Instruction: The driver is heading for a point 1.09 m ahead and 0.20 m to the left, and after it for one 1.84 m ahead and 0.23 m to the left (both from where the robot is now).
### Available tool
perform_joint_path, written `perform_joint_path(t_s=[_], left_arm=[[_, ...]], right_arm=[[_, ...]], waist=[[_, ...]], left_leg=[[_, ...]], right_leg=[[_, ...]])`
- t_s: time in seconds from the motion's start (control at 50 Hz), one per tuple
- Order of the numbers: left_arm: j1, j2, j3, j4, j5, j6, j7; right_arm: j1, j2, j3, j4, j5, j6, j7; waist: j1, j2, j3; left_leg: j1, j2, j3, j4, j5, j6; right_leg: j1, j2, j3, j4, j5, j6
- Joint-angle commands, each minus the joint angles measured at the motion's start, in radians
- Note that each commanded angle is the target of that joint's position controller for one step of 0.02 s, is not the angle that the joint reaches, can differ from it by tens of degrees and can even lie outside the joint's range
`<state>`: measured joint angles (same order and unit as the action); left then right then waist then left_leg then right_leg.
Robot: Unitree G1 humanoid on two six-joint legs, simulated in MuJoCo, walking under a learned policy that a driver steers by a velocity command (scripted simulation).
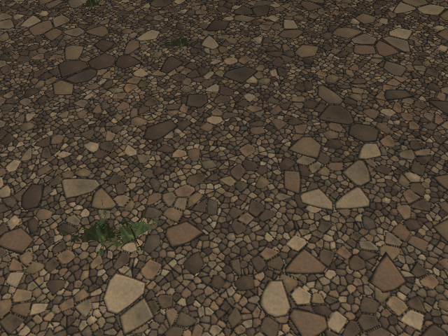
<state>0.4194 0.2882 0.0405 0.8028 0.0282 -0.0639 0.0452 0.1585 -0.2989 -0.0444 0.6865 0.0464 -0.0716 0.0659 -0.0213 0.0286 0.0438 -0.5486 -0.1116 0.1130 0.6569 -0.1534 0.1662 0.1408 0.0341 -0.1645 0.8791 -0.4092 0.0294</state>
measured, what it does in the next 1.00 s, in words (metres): walks ahead, turning left: right foot, then left foot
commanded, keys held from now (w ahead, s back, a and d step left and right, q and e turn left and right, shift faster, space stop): w+q+shift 0.36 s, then w+shift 0.38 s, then w+e+shift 0.26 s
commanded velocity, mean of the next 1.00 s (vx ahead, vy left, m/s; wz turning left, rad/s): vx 0.99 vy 0.00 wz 0.41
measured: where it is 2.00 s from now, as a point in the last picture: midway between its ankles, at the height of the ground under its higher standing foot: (154, 97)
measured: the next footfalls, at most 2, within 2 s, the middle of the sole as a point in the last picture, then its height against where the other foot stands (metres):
right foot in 0.38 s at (286, 301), level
left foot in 0.86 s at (135, 235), level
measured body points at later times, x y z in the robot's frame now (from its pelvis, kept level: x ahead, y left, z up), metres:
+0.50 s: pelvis +0.43 -0.05 +0.03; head +0.44 -0.04 +0.48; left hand +0.44 +0.26 -0.05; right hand +0.65 -0.26 -0.07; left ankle +0.27 +0.00 -0.57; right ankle +0.53 -0.16 -0.69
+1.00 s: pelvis +0.78 +0.19 +0.03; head +0.80 +0.20 +0.48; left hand +0.71 +0.45 -0.09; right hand +1.02 +0.01 -0.06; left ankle +0.77 +0.31 -0.69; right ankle +0.75 +0.00 -0.58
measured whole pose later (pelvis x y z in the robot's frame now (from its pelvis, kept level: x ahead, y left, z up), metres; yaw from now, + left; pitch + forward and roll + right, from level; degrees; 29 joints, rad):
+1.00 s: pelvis +0.78 +0.19 +0.03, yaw +25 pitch +0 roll +2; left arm 0.37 0.28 0.03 0.81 -0.05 -0.08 0.01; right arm 0.21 -0.26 -0.05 0.71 -0.02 -0.10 0.03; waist 0.01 -0.05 0.03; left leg -0.33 0.00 0.11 0.55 -0.23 0.02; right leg -0.43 -0.08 0.07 1.32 -0.29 -0.04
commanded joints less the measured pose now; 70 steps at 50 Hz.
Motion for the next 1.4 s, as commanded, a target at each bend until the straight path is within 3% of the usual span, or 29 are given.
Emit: perform_joint_path(t_s=[0.02,0.04,0.08,0.14,0.2,0.32,0.38,0.4,0.42,0.44,0.48,0.56,0.76,0.8,0.84,0.86,0.88,0.9,0.92,0.96,1.0,1.06,1.2,1.28,1.32,1.34,1.36,1.38,1.4], left_arm=[[-0.101,-0.032,-0.04,-0.264,-0.067,-0.11,-0.057],[-0.218,0.083,-0.023,-0.287,-0.078,-0.133,-0.07],[-0.223,0.072,-0.022,-0.279,-0.043,-0.122,-0.064],[-0.177,0.107,-0.01,-0.261,-0.018,-0.077,-0.036],[-0.357,0.055,-0.031,-0.335,0.016,-0.073,-0.026],[-0.455,0.093,0.01,-0.366,-0.074,-0.082,-0.031],[-0.014,0.184,0.071,-0.282,-0.078,-0.09,-0.028],[0.081,0.278,0.081,-0.25,-0.027,-0.083,-0.037],[0.074,0.259,0.084,-0.226,-0.028,-0.08,-0.057],[0.024,0.155,0.068,-0.24,-0.031,-0.073,-0.052],[0.004,0.121,0.057,-0.197,-0.012,-0.057,-0.053],[-0.018,0.021,0.022,-0.122,-0.034,-0.065,-0.068],[0.12,0.134,0.023,0.005,-0.063,-0.05,-0.046],[0.137,0.168,0.021,0.029,-0.053,-0.037,-0.043],[0.101,0.213,0.024,0.042,-0.035,-0.019,-0.035],[0.077,0.175,0.01,0.012,-0.012,-0.023,-0.032],[0.246,-0.039,-0.041,-0.02,-0.036,-0.045,-0.037],[0.147,0.062,-0.02,-0.024,-0.087,-0.064,-0.036],[0.001,0.102,0.002,-0.068,-0.117,-0.063,-0.029],[-0.087,0.071,0.004,-0.083,-0.074,-0.05,-0.025],[-0.009,0.014,0.005,-0.066,-0.081,-0.002,-0.04],[-0.076,-0.006,0.007,-0.096,-0.073,0.048,-0.043],[-0.306,0.035,0.005,-0.182,-0.058,0.024,-0.103],[-0.181,0.141,0.052,-0.193,-0.084,0.035,-0.117],[0.223,0.272,0.123,-0.094,-0.082,0.064,-0.092],[0.219,0.316,0.135,-0.07,-0.084,0.077,-0.077],[0.073,0.301,0.095,-0.146,-0.043,0.04,-0.087],[0.064,0.197,0.081,-0.187,-0.036,0.016,-0.092],[0.065,0.175,0.076,-0.168,-0.027,-0.011,-0.1]], right_arm=[[0.382,-0.166,-0.053,0.04,-0.062,0.01,-0.026],[0.357,-0.119,-0.054,0.003,-0.047,0.001,-0.032],[0.196,-0.102,-0.044,-0.032,-0.047,-0.028,-0.024],[0.098,-0.098,-0.041,-0.059,-0.038,-0.027,-0.047],[0.123,-0.103,-0.043,-0.04,-0.006,-0.022,-0.08],[0.225,-0.1,-0.055,0.009,0.012,0.01,-0.094],[0.165,-0.038,-0.031,-0.028,-0.04,0.017,-0.07],[0.347,0.112,0.01,-0.058,-0.023,0.005,-0.064],[0.364,0.045,0.022,-0.061,0.034,-0.003,-0.069],[0.237,-0.041,0.006,-0.051,0.027,0.003,-0.075],[0.023,-0.056,0.002,-0.098,-0.032,-0.006,-0.068],[0.01,0.003,0.013,-0.12,-0.008,0.002,-0.047],[-0.326,-0.008,0.033,-0.214,-0.027,-0.042,0.003],[-0.276,-0.06,0.004,-0.223,-0.027,-0.048,-0.001],[0.033,-0.144,-0.046,-0.166,-0.015,-0.032,-0.028],[0.274,-0.192,-0.067,-0.108,-0.02,-0.013,-0.051],[0.318,-0.278,-0.076,-0.08,-0.058,-0.023,-0.047],[0.358,-0.181,-0.058,-0.066,-0.058,-0.023,-0.045],[0.299,-0.133,-0.045,-0.039,-0.048,-0.027,-0.048],[0.186,-0.07,-0.033,-0.007,-0.062,-0.038,-0.044],[0.099,0.005,-0.022,0.019,-0.07,-0.051,-0.039],[0.02,-0.004,-0.03,0.042,-0.052,-0.059,-0.042],[0.085,-0.139,-0.053,0.065,-0.056,-0.057,-0.075],[0.094,-0.26,-0.08,0.052,-0.041,0.0,-0.082],[0.016,-0.246,-0.076,0.026,-0.03,0.006,-0.076],[-0.015,-0.071,-0.028,0.0,-0.036,-0.03,-0.065],[0.17,0.027,0.013,-0.087,-0.017,-0.085,-0.05],[0.034,-0.096,0.002,-0.107,-0.012,-0.119,-0.043],[-0.062,-0.113,-0.008,-0.139,0.01,-0.123,-0.046]], waist=[[-0.073,0.267,-0.344],[-0.105,0.036,-0.223],[0.049,-0.205,-0.022],[0.114,-0.121,0.064],[0.035,-0.041,0.09],[-0.053,0.081,-0.018],[0.189,0.065,-0.308],[0.087,-0.372,-0.458],[0.089,-0.523,-0.418],[0.133,-0.308,-0.233],[0.145,-0.042,-0.06],[0.047,-0.126,0.006],[0.106,-0.078,0.127],[0.047,-0.16,0.039],[-0.153,-0.223,-0.141],[-0.254,-0.172,-0.285],[-0.105,0.213,-0.519],[-0.16,0.219,-0.523],[-0.153,0.172,-0.286],[-0.067,0.025,-0.099],[0.028,0.092,-0.063],[0.068,0.054,0.063],[0.021,-0.081,0.13],[0.132,0.06,-0.011],[0.332,0.054,-0.183],[0.28,-0.319,-0.067],[0.046,-0.464,-0.27],[0.132,-0.223,-0.293],[0.102,-0.071,-0.134]], left_leg=[[0.979,0.327,-0.921,-0.222,-0.45,0.335],[0.826,0.332,-1.007,-0.428,-0.656,0.273],[0.414,0.284,-0.929,-0.484,-0.556,0.221],[0.116,0.156,-0.69,-0.499,-0.328,0.203],[-0.062,0.05,-0.49,-0.48,-0.138,0.15],[0.242,0.081,-0.592,-0.274,-0.215,0.042],[0.205,0.067,-0.489,0.278,0.064,-0.056],[-0.098,-0.041,-0.379,0.654,-0.43,-0.099],[-0.323,0.052,-0.31,0.826,-0.347,-0.103],[-0.377,0.099,-0.277,0.867,-0.236,-0.107],[-0.321,0.143,-0.24,0.77,-0.165,-0.096],[-0.254,0.187,-0.26,0.579,-0.164,-0.079],[-0.059,0.149,-0.085,-0.031,0.234,-0.095],[0.099,0.086,-0.065,-0.062,0.149,-0.074],[0.505,0.065,-0.064,-0.066,0.074,-0.044],[0.893,0.23,-0.229,0.018,-0.036,-0.03],[1.167,0.522,-0.776,-0.135,-0.501,0.096],[1.073,0.508,-0.968,-0.349,-0.676,0.071],[0.928,0.487,-0.807,-0.371,-0.579,0.035],[0.602,0.428,-0.537,-0.401,-0.273,0.014],[0.427,0.4,-0.373,-0.456,-0.181,0.012],[0.295,0.391,-0.155,-0.529,-0.013,-0.021],[0.441,0.321,0.142,-0.573,0.216,-0.075],[0.674,0.36,0.173,-0.217,1.173,-0.104],[0.418,0.333,0.131,0.335,1.119,-0.11],[0.092,0.078,0.107,0.884,-0.046,-0.164],[-0.274,-0.024,-0.171,1.106,-0.431,-0.17],[-0.273,0.046,-0.294,1.005,-0.31,-0.107],[-0.282,0.069,-0.27,0.881,-0.257,-0.089]], right_leg=[[-1.031,0.077,0.356,0.979,-0.178,-0.016],[-1.012,0.031,0.36,0.818,-0.055,-0.085],[-0.88,-0.046,0.357,0.57,0.068,-0.098],[-0.756,-0.111,0.332,0.358,0.101,-0.024],[-0.585,-0.089,0.242,-0.008,0.345,0.036],[-0.454,-0.02,0.294,-0.394,0.439,0.077],[0.038,-0.141,0.339,-0.292,0.206,-0.027],[0.354,-0.385,0.885,-0.457,-0.143,-0.186],[0.336,-0.482,1.249,-0.611,-0.546,-0.259],[0.205,-0.42,1.111,-0.631,-0.521,-0.232],[-0.031,-0.301,0.763,-0.61,-0.126,-0.193],[-0.196,-0.242,0.554,-0.662,0.062,-0.208],[-0.201,-0.253,0.247,-0.829,0.532,-0.182],[-0.122,-0.272,0.242,-0.684,0.984,-0.163],[-0.217,-0.25,0.217,-0.306,1.232,-0.128],[-0.51,-0.205,0.231,0.026,0.92,-0.1],[-0.803,-0.044,0.282,0.421,-0.023,-0.074],[-0.872,-0.058,0.354,0.539,-0.032,-0.09],[-0.981,-0.092,0.31,0.582,0.031,-0.084],[-0.922,-0.173,0.28,0.515,0.145,-0.082],[-0.809,-0.225,0.298,0.484,0.168,-0.077],[-0.858,-0.249,0.288,0.423,0.198,-0.061],[-0.812,-0.172,0.115,-0.048,0.601,-0.11],[-0.585,-0.008,-0.04,-0.089,0.388,-0.174],[-0.03,0.029,0.048,-0.132,0.303,-0.245],[0.075,-0.042,0.249,-0.218,0.378,-0.326],[0.274,-0.249,0.953,-0.465,-0.064,-0.552],[0.217,-0.282,1.084,-0.634,-0.29,-0.477],[0.054,-0.271,1.054,-0.691,-0.283,-0.422]])
Keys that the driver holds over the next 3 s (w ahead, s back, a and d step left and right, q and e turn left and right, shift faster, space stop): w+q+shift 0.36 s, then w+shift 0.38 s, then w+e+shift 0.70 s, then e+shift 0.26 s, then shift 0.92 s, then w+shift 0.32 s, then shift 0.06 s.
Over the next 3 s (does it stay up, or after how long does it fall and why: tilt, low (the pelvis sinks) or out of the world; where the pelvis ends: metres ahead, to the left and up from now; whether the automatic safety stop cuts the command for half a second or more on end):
stays up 1.65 0.34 0.03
